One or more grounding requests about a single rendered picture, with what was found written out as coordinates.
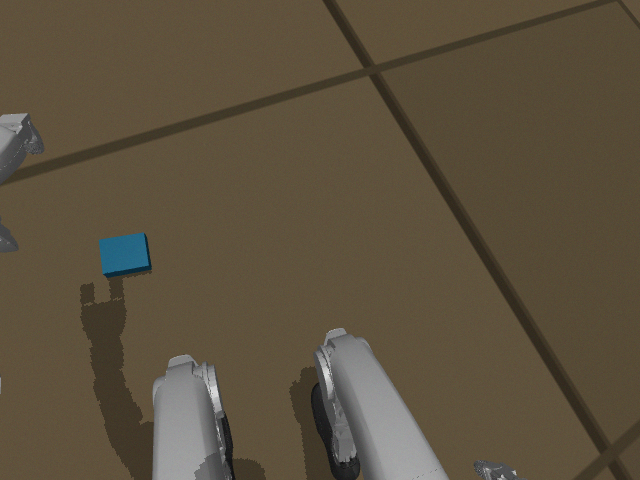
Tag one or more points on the right robot hand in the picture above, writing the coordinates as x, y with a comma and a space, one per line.
493, 471

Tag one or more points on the right robot foot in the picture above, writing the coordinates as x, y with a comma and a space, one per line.
340, 470

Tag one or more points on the small box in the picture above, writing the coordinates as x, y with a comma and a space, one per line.
124, 255

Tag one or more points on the left robot hand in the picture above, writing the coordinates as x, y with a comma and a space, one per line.
17, 136

